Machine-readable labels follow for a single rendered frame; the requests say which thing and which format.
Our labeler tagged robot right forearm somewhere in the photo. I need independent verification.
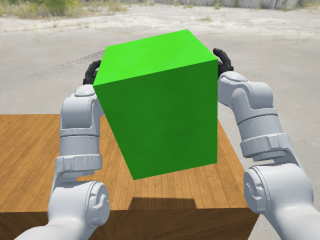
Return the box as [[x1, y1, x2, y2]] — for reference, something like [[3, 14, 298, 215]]
[[217, 71, 314, 202]]

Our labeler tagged pedestal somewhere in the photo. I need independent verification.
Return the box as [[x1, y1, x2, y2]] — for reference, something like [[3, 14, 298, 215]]
[[0, 114, 260, 240]]

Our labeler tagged right robot upper arm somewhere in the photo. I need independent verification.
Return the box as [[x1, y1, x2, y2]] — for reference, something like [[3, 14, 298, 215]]
[[243, 161, 320, 240]]

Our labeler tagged right robot hand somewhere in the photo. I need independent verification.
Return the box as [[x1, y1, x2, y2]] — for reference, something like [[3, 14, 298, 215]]
[[213, 48, 234, 80]]

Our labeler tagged robot left forearm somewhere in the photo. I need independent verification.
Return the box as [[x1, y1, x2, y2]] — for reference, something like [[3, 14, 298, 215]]
[[47, 84, 104, 219]]

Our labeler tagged left robot hand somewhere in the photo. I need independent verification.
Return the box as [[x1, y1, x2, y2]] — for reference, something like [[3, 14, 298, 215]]
[[83, 60, 101, 85]]

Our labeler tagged left robot upper arm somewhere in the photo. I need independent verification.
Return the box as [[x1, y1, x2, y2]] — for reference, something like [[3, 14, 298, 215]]
[[14, 180, 110, 240]]

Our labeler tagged carton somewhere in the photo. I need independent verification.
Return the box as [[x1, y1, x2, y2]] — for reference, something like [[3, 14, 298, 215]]
[[93, 29, 218, 180]]

